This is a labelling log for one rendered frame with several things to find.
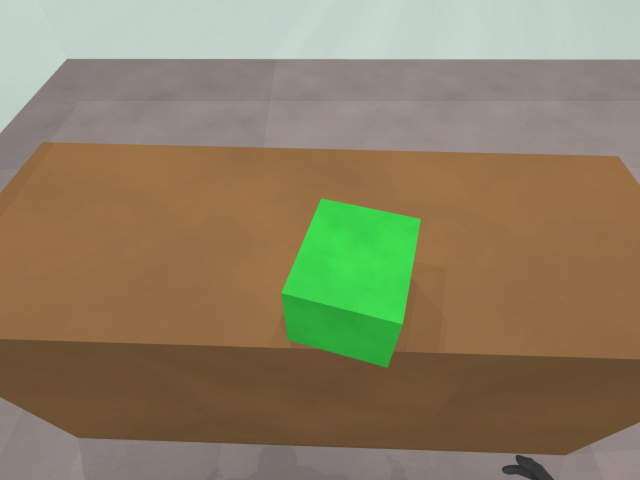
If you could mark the pedestal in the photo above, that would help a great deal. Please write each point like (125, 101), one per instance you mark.
(140, 298)

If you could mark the robot right hand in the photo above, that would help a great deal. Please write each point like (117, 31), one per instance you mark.
(527, 468)

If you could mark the carton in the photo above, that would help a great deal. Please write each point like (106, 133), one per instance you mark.
(347, 290)

